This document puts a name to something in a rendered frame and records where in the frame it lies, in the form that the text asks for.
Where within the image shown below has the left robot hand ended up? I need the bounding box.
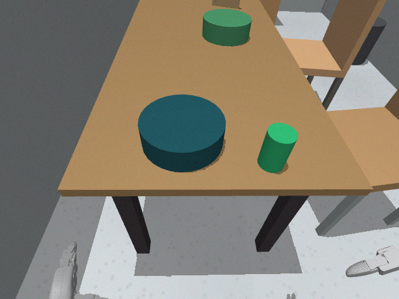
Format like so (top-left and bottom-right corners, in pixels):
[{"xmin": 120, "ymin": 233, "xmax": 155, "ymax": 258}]
[{"xmin": 49, "ymin": 241, "xmax": 108, "ymax": 299}]

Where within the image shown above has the right robot hand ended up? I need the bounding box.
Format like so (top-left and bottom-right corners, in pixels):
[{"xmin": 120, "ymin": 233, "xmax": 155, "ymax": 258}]
[{"xmin": 346, "ymin": 245, "xmax": 399, "ymax": 277}]

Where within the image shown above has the chair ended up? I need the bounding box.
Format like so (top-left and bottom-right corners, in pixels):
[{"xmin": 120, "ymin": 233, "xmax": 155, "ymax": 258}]
[
  {"xmin": 315, "ymin": 89, "xmax": 399, "ymax": 235},
  {"xmin": 283, "ymin": 0, "xmax": 387, "ymax": 110}
]

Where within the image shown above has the table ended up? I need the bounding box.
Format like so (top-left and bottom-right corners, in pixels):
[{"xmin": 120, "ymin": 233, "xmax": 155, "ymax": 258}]
[{"xmin": 58, "ymin": 0, "xmax": 373, "ymax": 254}]

